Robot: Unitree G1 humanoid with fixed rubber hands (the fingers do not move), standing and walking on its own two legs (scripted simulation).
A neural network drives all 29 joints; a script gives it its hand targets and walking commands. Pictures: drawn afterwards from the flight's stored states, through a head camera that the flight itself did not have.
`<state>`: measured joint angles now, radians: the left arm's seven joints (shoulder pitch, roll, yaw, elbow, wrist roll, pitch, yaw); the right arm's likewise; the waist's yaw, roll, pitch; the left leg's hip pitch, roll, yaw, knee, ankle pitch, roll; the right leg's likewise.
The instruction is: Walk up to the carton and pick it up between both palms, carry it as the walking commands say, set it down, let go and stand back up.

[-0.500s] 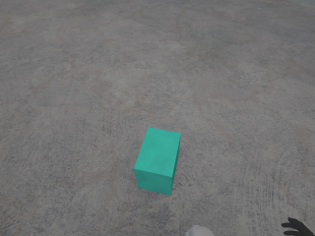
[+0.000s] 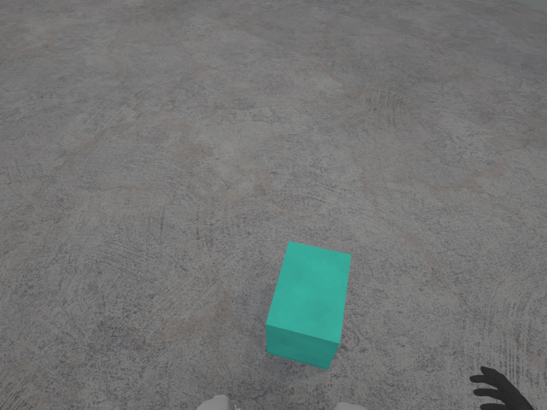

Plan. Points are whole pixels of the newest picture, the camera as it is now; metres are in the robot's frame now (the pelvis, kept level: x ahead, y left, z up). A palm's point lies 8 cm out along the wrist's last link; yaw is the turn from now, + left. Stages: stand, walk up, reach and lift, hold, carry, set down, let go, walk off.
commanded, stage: walk up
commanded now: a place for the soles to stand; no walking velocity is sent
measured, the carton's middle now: (308, 305) +0.54 -0.09 -0.60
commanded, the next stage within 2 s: none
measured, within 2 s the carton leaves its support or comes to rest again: neither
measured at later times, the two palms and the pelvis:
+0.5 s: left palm out of the picture +0.14 +0.33 -0.07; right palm out of the picture +0.10 -0.36 -0.07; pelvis +0.02 +0.00 +0.01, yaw -3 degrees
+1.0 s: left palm (58, 396) +0.16 +0.33 -0.07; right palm out of the picture +0.12 -0.35 -0.05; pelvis +0.04 +0.01 +0.03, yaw -6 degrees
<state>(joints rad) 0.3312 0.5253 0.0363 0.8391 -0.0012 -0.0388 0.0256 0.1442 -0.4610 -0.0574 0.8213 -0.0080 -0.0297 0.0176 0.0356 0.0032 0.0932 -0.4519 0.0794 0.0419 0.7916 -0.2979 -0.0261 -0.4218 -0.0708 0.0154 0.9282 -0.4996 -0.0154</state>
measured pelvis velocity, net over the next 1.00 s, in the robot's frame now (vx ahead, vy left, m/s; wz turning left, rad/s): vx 0.04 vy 0.01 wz -0.10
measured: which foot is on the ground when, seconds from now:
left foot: down 0.00-1.00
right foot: up 0.00-0.04, down 0.06-1.00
